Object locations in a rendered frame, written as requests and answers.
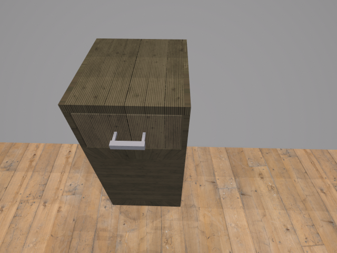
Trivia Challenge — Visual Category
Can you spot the cabinet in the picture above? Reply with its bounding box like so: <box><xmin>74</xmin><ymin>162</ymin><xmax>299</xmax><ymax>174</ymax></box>
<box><xmin>58</xmin><ymin>38</ymin><xmax>191</xmax><ymax>207</ymax></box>

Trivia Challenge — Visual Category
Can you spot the handle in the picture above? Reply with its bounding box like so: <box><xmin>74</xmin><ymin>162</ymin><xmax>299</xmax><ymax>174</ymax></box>
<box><xmin>109</xmin><ymin>132</ymin><xmax>146</xmax><ymax>150</ymax></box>

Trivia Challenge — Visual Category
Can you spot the drawer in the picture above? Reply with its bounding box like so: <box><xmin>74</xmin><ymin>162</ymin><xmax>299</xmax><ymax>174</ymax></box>
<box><xmin>71</xmin><ymin>113</ymin><xmax>182</xmax><ymax>149</ymax></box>

